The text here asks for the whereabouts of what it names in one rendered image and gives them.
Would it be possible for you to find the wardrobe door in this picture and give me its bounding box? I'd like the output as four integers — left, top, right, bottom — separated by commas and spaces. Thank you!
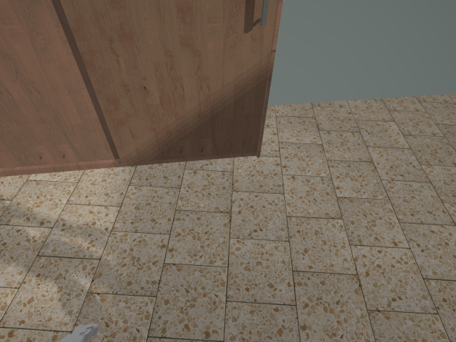
0, 0, 120, 168
60, 0, 278, 163

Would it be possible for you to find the left robot hand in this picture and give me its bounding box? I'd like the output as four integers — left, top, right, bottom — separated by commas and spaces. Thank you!
61, 323, 99, 342

